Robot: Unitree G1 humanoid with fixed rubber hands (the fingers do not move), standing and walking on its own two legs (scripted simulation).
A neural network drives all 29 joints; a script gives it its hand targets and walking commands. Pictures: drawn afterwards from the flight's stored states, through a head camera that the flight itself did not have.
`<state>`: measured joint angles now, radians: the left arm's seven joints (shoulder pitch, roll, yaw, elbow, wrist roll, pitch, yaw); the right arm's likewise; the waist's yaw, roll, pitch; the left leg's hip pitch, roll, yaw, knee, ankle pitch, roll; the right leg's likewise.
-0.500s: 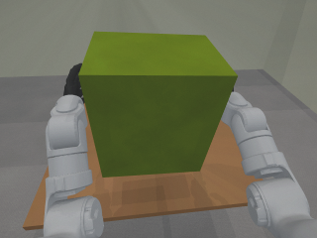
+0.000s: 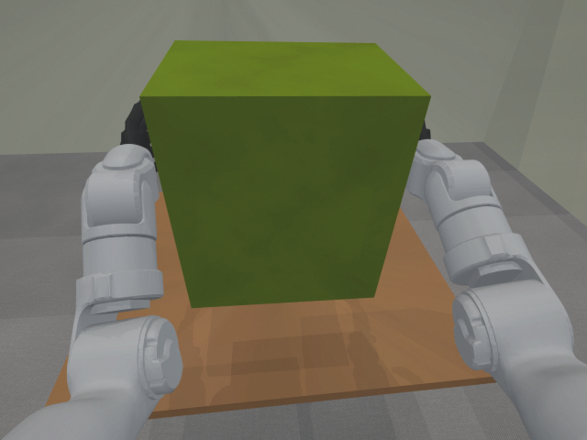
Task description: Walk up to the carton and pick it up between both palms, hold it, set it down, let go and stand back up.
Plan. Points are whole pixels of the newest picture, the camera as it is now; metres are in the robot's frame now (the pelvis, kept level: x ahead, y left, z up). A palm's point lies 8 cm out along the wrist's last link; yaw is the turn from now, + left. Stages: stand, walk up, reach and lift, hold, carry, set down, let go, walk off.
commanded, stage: reach and lift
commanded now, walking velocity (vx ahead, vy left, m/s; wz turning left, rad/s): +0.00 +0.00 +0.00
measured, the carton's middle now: (281, 178) +0.38 +0.01 +0.23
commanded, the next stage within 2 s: hold in 0.14 s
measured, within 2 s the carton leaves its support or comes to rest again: neither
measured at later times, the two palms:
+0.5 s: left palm (135, 158) +0.36 +0.18 +0.28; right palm (418, 140) +0.36 -0.17 +0.29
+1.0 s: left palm (129, 131) +0.35 +0.18 +0.31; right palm (428, 119) +0.36 -0.17 +0.32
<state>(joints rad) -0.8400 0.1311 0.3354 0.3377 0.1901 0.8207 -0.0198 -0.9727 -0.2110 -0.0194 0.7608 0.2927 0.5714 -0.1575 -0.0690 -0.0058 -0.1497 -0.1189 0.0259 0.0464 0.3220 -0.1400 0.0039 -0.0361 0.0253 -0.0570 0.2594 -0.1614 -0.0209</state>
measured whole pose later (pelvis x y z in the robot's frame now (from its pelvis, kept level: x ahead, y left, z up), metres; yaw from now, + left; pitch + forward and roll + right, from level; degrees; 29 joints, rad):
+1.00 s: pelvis -0.01 +0.00 +0.00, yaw +0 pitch -2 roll -1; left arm -0.98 0.17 0.34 0.47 0.17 0.90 -0.02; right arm -1.13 -0.27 0.01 0.89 0.33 0.69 -0.16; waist -0.04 0.00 -0.23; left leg -0.16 0.04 0.05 0.32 -0.13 0.00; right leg -0.08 0.04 -0.05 0.25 -0.15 -0.03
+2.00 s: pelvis -0.01 +0.00 +0.00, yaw +0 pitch +0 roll -1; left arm -0.99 0.19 0.31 0.48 0.15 0.88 -0.01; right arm -1.15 -0.28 0.04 0.89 0.35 0.66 -0.16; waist -0.05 0.00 -0.23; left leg -0.20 0.03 0.04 0.33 -0.13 0.00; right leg -0.11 0.04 -0.05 0.25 -0.14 -0.03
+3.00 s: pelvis -0.01 +0.00 +0.00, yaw +0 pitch -1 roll -2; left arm -0.88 0.17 0.27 0.31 0.11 0.88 0.03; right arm -1.05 -0.29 0.06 0.75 0.41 0.63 -0.18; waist -0.07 -0.01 -0.20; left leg -0.21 0.03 0.03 0.36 -0.14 0.00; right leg -0.09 0.04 -0.06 0.24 -0.13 -0.02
